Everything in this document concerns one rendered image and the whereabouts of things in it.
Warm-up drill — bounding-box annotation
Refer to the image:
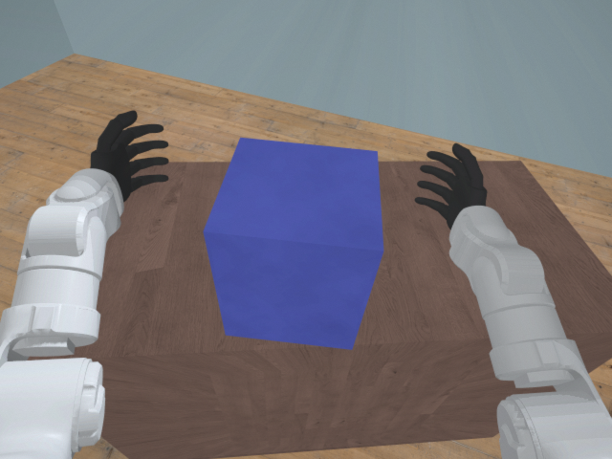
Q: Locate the carton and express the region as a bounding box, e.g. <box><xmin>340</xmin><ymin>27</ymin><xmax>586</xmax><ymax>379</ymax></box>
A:
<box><xmin>203</xmin><ymin>138</ymin><xmax>383</xmax><ymax>350</ymax></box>

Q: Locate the robot right forearm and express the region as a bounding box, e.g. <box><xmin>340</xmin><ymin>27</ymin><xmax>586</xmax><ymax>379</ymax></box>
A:
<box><xmin>449</xmin><ymin>206</ymin><xmax>612</xmax><ymax>426</ymax></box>

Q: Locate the right robot upper arm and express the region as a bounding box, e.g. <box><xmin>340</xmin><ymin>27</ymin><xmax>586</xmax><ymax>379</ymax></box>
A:
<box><xmin>497</xmin><ymin>390</ymin><xmax>612</xmax><ymax>459</ymax></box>

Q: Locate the robot left forearm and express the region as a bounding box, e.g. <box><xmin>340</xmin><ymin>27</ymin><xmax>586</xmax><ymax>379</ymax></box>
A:
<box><xmin>0</xmin><ymin>168</ymin><xmax>124</xmax><ymax>367</ymax></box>

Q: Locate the robot left hand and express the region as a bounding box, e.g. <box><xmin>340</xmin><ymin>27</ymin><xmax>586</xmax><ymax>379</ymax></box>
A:
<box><xmin>90</xmin><ymin>110</ymin><xmax>169</xmax><ymax>202</ymax></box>

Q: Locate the robot right hand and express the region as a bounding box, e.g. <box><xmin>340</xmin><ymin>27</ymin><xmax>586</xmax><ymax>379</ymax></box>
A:
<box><xmin>415</xmin><ymin>143</ymin><xmax>487</xmax><ymax>230</ymax></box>

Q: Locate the pedestal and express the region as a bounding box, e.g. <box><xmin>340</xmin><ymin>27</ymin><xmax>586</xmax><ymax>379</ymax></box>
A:
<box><xmin>27</xmin><ymin>161</ymin><xmax>612</xmax><ymax>459</ymax></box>

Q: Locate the left robot upper arm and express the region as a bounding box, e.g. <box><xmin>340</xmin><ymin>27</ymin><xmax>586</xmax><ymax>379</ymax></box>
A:
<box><xmin>0</xmin><ymin>358</ymin><xmax>105</xmax><ymax>459</ymax></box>

